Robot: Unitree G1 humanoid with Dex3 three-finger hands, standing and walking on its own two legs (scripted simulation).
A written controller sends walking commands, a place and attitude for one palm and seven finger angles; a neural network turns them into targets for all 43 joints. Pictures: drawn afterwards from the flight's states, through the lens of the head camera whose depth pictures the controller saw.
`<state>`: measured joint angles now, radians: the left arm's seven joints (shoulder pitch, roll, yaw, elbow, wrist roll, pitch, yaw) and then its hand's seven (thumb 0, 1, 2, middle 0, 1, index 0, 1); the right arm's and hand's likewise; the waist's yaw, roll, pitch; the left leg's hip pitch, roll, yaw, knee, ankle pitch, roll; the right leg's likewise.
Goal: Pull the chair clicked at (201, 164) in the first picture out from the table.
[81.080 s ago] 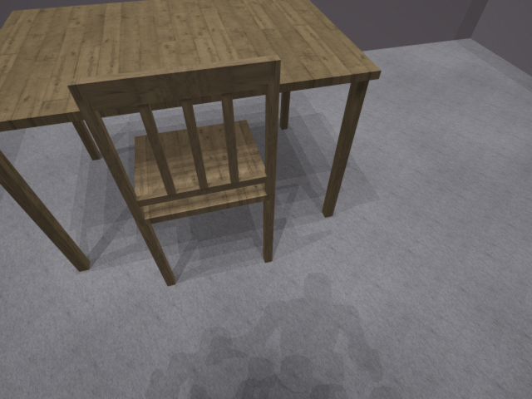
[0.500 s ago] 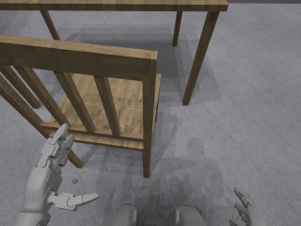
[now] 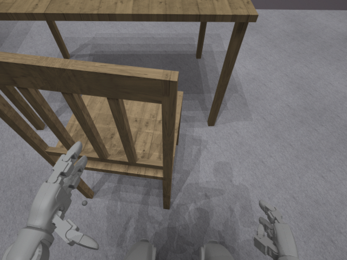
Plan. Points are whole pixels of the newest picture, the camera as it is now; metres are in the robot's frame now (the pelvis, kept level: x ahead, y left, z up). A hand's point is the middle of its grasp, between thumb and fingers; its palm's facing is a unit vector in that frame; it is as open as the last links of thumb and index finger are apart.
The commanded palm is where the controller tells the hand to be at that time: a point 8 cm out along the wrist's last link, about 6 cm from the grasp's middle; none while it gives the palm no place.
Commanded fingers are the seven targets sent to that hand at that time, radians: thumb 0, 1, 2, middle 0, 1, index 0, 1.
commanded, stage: raise the hand toward the chair's back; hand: left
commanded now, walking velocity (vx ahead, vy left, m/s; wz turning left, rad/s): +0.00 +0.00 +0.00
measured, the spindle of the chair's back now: (90, 129) +0.42 +0.25 +0.00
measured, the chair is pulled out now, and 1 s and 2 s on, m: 0.33 0.33 0.33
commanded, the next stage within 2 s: aim the fingers beside a spindle in 0.58 s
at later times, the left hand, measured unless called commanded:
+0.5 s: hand (75, 195) +0.24 +0.21 +0.05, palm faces -0.06 -0.99 -0.08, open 16.9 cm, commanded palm +0.22 +0.27 +0.05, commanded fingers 0.00 -0.50 0.30 -0.06 -0.08 -0.06 -0.08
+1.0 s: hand (84, 193) +0.24 +0.20 +0.04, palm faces -0.10 -0.99 -0.05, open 16.9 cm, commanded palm +0.23 +0.26 +0.04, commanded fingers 0.00 -0.50 0.30 -0.06 -0.08 -0.06 -0.08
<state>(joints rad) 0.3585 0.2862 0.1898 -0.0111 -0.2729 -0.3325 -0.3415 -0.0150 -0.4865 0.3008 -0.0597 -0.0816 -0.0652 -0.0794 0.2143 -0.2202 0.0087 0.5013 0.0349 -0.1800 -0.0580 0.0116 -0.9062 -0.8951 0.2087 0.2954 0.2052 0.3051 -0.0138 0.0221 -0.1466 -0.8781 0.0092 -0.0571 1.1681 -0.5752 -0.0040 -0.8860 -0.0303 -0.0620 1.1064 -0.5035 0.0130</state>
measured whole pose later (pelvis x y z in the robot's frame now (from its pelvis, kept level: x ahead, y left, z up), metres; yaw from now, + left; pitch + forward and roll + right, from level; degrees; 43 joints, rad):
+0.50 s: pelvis +0.00 +0.01 +0.00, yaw +0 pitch +16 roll -3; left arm 0.28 0.29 0.24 0.08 -0.28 -0.38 -0.35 -0.01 -0.50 0.30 -0.05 -0.08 -0.06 -0.08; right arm 0.23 -0.25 -0.01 0.53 0.04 -0.17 -0.04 0.01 -0.91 -0.90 0.21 0.30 0.20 0.30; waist -0.03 0.03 -0.15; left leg -0.87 0.00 -0.05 1.15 -0.56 0.01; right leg -0.88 -0.04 -0.06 1.08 -0.49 0.02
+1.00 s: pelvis -0.01 +0.01 +0.00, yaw +0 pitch +17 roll -3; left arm 0.27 0.28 0.20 0.04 -0.28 -0.38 -0.34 -0.02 -0.50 0.30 -0.06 -0.08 -0.06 -0.08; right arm 0.23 -0.24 0.00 0.53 0.03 -0.19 -0.05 0.01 -0.91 -0.90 0.21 0.30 0.20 0.30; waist -0.03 0.01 -0.15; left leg -0.91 0.01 -0.05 1.18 -0.57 0.01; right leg -0.92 -0.03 -0.05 1.11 -0.49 0.02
